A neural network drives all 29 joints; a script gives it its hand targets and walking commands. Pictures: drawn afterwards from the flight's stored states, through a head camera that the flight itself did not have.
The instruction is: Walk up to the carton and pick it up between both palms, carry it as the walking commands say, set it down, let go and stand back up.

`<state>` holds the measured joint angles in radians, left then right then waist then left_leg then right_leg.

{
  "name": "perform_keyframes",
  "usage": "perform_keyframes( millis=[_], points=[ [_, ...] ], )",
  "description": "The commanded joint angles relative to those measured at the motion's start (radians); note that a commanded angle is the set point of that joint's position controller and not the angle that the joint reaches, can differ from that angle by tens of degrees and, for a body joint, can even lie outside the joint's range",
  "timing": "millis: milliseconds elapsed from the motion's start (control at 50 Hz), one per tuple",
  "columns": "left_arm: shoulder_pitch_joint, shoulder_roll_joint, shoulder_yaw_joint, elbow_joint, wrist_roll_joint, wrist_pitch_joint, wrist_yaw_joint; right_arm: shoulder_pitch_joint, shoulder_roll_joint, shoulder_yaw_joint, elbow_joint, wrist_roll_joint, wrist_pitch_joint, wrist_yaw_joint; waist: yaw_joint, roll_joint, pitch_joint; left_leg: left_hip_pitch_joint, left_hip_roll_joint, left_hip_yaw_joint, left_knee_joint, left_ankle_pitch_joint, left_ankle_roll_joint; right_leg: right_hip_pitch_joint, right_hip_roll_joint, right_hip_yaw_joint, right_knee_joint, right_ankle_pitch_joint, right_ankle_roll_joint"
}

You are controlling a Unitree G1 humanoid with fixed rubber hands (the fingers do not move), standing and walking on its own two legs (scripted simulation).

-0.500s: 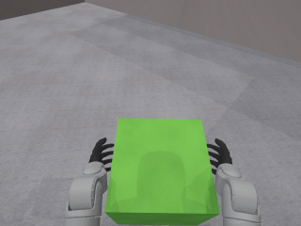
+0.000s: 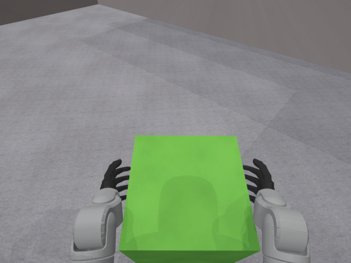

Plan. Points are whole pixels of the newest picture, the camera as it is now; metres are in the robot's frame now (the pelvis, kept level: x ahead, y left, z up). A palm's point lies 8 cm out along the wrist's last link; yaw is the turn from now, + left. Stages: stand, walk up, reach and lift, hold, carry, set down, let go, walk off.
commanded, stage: hold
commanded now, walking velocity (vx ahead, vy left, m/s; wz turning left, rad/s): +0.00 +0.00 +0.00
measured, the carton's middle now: (185, 201) +0.28 +0.00 +0.00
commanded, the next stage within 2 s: set down in 0.88 s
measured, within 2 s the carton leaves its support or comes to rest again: neither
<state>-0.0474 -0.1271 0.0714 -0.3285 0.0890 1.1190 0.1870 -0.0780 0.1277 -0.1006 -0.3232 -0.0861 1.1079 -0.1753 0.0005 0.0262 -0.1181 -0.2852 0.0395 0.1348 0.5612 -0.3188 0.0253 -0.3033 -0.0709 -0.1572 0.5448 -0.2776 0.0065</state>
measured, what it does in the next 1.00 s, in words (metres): stands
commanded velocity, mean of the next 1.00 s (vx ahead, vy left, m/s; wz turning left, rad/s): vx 0.00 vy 0.00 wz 0.00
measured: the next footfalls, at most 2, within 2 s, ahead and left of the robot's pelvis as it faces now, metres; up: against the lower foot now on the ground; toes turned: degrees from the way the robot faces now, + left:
none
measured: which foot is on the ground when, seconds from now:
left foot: down 0.00-1.00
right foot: down 0.00-1.00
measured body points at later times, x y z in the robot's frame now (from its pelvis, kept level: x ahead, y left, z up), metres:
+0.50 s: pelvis -0.04 -0.01 +0.01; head -0.10 -0.03 +0.45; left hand +0.25 +0.14 +0.05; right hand +0.25 -0.19 +0.05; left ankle -0.02 +0.11 -0.73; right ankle +0.00 -0.13 -0.73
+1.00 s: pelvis -0.02 -0.02 +0.01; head -0.07 -0.03 +0.46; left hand +0.28 +0.17 +0.05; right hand +0.29 -0.16 +0.04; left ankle -0.02 +0.10 -0.73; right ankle +0.00 -0.13 -0.73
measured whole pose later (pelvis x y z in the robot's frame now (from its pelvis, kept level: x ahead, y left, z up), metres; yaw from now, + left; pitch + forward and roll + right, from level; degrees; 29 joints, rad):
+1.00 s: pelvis -0.02 -0.02 +0.01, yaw +2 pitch -8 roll -1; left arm -0.32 -0.12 0.29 0.35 0.32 0.70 -0.05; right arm -0.32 0.17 -0.32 0.35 -0.30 0.70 -0.05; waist 0.01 0.04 0.02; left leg -0.05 -0.03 -0.14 0.45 -0.26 0.00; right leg -0.03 0.04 0.01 0.38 -0.20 -0.02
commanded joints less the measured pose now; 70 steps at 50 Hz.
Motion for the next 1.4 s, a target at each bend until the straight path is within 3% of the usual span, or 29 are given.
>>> perform_keyframes(
  millis=[0,40,80,100,180,240,300,340,360,440,480,560,600,620,660,700,760,780,820,860,880,940,960,1120,1180,1200,1300,1360,1380],
  points=[
    [-0.221,-0.325,-0.158,0.425,-0.005,-0.318,-0.199,-0.138,0.258,0.204,0.423,-0.055,-0.296,0.207,-0.051,-0.037,0.109,0.280,-0.068,-0.177,-0.202,0.390,-0.070,0.098,0.123,0.205,-0.169,0.279,0.000],
    [-0.111,-0.366,-0.327,0.233,-0.093,-0.382,-0.210,-0.088,0.299,0.351,0.241,0.053,-0.366,0.209,-0.050,0.054,0.077,0.269,-0.058,-0.201,-0.188,0.541,-0.084,0.130,0.123,0.239,-0.144,0.351,-0.008],
    [-0.279,-0.592,-0.574,0.061,-0.185,-0.448,-0.254,-0.130,0.561,0.517,0.167,0.118,-0.427,0.236,-0.090,-0.011,-0.212,0.399,-0.067,-0.215,-0.143,0.898,-0.080,0.230,0.146,0.243,-0.134,0.672,0.028],
    [-0.378,-0.626,-0.627,-0.043,-0.208,-0.477,-0.257,-0.242,0.577,0.540,0.099,0.150,-0.468,0.259,-0.074,0.081,-0.355,0.437,-0.066,-0.236,-0.127,0.992,-0.078,0.269,0.138,0.241,-0.112,0.731,0.018],
    [-0.538,-0.624,-0.637,-0.213,-0.223,-0.527,-0.228,-0.481,0.527,0.651,-0.116,0.233,-0.518,0.305,-0.020,0.041,-0.493,0.430,-0.074,-0.269,-0.111,0.897,-0.056,0.277,0.162,0.228,-0.103,0.593,-0.006],
    [-0.371,-0.638,-0.550,0.062,-0.160,-0.480,-0.230,-0.380,0.470,0.591,-0.005,0.153,-0.490,0.310,-0.027,0.012,-0.360,0.347,-0.078,-0.245,-0.159,0.643,-0.053,0.284,0.166,0.214,-0.158,0.384,-0.015],
    [-0.305,-0.514,-0.316,0.425,-0.024,-0.397,-0.233,-0.416,0.317,0.412,0.202,0.032,-0.414,0.291,-0.027,-0.014,0.020,0.205,-0.093,-0.229,-0.262,0.076,-0.013,0.216,0.159,0.181,-0.206,0.023,-0.030],
    [-0.341,-0.517,-0.278,0.486,-0.019,-0.395,-0.262,-0.471,0.367,0.401,0.240,0.021,-0.392,0.295,-0.025,-0.083,0.056,0.173,-0.098,-0.235,-0.264,-0.044,0.005,0.204,0.163,0.171,-0.208,-0.063,-0.016],
    [-0.365,-0.485,-0.221,0.520,0.022,-0.386,-0.260,-0.493,0.365,0.368,0.321,0.018,-0.379,0.295,0.000,-0.001,0.135,0.111,-0.099,-0.219,-0.279,-0.116,0.011,0.251,0.160,0.174,-0.211,-0.093,-0.018],
    [-0.675,-0.542,-0.167,0.552,0.002,-0.402,-0.322,-0.602,0.548,0.241,0.621,-0.002,-0.357,0.327,-0.002,-0.016,0.231,0.113,-0.101,-0.230,-0.245,-0.229,0.022,0.182,0.156,0.192,-0.202,-0.213,0.001],
    [-0.861,-0.666,-0.277,0.477,-0.069,-0.451,-0.379,-0.759,0.718,0.297,0.559,0.050,-0.382,0.343,-0.042,-0.072,0.103,0.131,-0.113,-0.229,-0.176,-0.158,0.026,0.208,0.152,0.229,-0.209,-0.196,0.005],
    [-1.064,-0.781,-0.266,0.446,-0.102,-0.502,-0.436,-0.974,0.933,0.391,0.525,0.115,-0.421,0.379,0.029,-0.129,-0.006,0.110,-0.129,-0.206,-0.143,-0.058,0.005,0.294,0.135,0.236,-0.228,-0.160,0.031],
    [-1.167,-0.793,-0.279,0.375,-0.113,-0.514,-0.452,-1.001,1.042,0.428,0.566,0.139,-0.436,0.392,0.094,-0.047,-0.120,0.148,-0.147,-0.179,-0.089,-0.029,-0.004,0.295,0.114,0.282,-0.234,-0.179,0.034],
    [-1.184,-0.810,-0.348,0.355,-0.136,-0.522,-0.472,-0.920,1.065,0.406,0.580,0.116,-0.434,0.388,0.007,-0.034,-0.148,0.198,-0.140,-0.204,-0.101,-0.013,-0.013,0.273,0.118,0.266,-0.223,-0.139,0.038],
    [-1.136,-0.862,-0.338,0.447,-0.140,-0.498,-0.493,-0.958,1.081,0.429,0.574,0.133,-0.436,0.404,0.026,-0.049,-0.156,0.177,-0.134,-0.192,-0.126,-0.026,-0.020,0.307,0.130,0.234,-0.225,-0.112,0.045],
    [-1.130,-0.893,-0.350,0.595,-0.120,-0.469,-0.513,-0.935,0.984,0.298,0.656,0.048,-0.446,0.400,-0.060,0.038,-0.129,0.212,-0.122,-0.214,-0.134,-0.093,-0.054,0.253,0.130,0.232,-0.224,-0.169,0.012],
    [-0.982,-0.804,-0.213,0.725,-0.033,-0.442,-0.528,-0.869,1.000,0.279,0.739,0.027,-0.435,0.403,0.052,0.046,-0.117,0.126,-0.134,-0.203,-0.130,-0.055,-0.031,0.336,0.097,0.269,-0.258,-0.180,0.034],
    [-0.995,-0.819,-0.215,0.768,-0.037,-0.436,-0.545,-0.862,0.984,0.229,0.704,0.009,-0.433,0.393,-0.013,0.069,-0.038,0.135,-0.150,-0.186,-0.142,-0.049,-0.028,0.294,0.089,0.270,-0.284,-0.160,0.025],
    [-0.998,-0.840,-0.142,0.853,-0.035,-0.438,-0.552,-0.922,0.962,0.183,0.793,-0.011,-0.414,0.406,-0.014,-0.041,0.005,0.102,-0.133,-0.205,-0.181,-0.080,-0.023,0.309,0.110,0.232,-0.286,-0.207,0.031],
    [-1.035,-0.875,-0.152,0.802,-0.042,-0.457,-0.561,-0.966,0.973,0.187,0.749,-0.007,-0.429,0.415,-0.002,-0.046,-0.008,0.124,-0.129,-0.213,-0.190,-0.035,-0.023,0.289,0.118,0.219,-0.275,-0.136,0.027],
    [-0.872,-0.911,-0.307,0.683,-0.015,-0.460,-0.551,-0.749,0.972,0.296,0.758,0.016,-0.427,0.413,-0.025,-0.048,-0.169,0.209,-0.116,-0.202,-0.216,0.298,-0.015,0.390,0.121,0.218,-0.264,0.235,0.000],
    [-0.730,-0.915,-0.390,0.567,-0.062,-0.440,-0.516,-0.625,0.950,0.364,0.590,0.082,-0.423,0.414,-0.036,0.028,-0.222,0.204,-0.094,-0.244,-0.226,0.487,-0.018,0.482,0.131,0.242,-0.204,0.558,-0.007],
    [-0.670,-0.907,-0.385,0.556,-0.073,-0.443,-0.513,-0.576,0.943,0.385,0.553,0.075,-0.428,0.403,-0.038,-0.063,-0.235,0.181,-0.098,-0.249,-0.217,0.538,-0.011,0.516,0.141,0.242,-0.195,0.663,0.003],
    [-0.425,-0.854,-0.393,0.430,-0.048,-0.482,-0.427,-0.471,0.858,0.471,0.413,0.119,-0.461,0.425,0.071,-0.037,-0.090,0.207,-0.104,-0.264,-0.245,0.577,-0.021,0.423,0.136,0.269,-0.218,0.519,0.005],
    [-0.404,-0.894,-0.408,0.494,-0.062,-0.534,-0.401,-0.533,0.793,0.508,0.329,0.121,-0.528,0.424,0.060,-0.072,-0.107,0.239,-0.108,-0.258,-0.209,0.624,-0.027,0.363,0.148,0.267,-0.194,0.504,0.007],
    [-0.474,-0.879,-0.437,0.437,-0.068,-0.552,-0.392,-0.542,0.760,0.481,0.335,0.129,-0.543,0.428,0.059,0.005,-0.162,0.285,-0.109,-0.254,-0.197,0.694,-0.055,0.325,0.160,0.258,-0.190,0.499,0.004],
    [-0.540,-0.903,-0.501,0.480,-0.118,-0.658,-0.364,-0.451,0.673,0.378,0.493,0.050,-0.649,0.411,-0.053,0.028,-0.223,0.317,-0.086,-0.283,-0.112,0.749,-0.090,0.110,0.182,0.242,-0.131,0.390,-0.018],
    [-0.660,-0.861,-0.422,0.586,-0.045,-0.701,-0.353,-0.526,0.652,0.277,0.687,-0.008,-0.687,0.422,-0.060,0.094,-0.156,0.220,-0.086,-0.273,-0.107,0.537,-0.096,0.034,0.169,0.231,-0.089,0.245,-0.028],
    [-0.594,-0.864,-0.366,0.645,-0.023,-0.713,-0.352,-0.575,0.673,0.319,0.662,-0.002,-0.710,0.423,-0.003,0.048,-0.159,0.210,-0.094,-0.275,-0.090,0.577,-0.089,0.012,0.176,0.225,-0.069,0.274,-0.026]
  ],
)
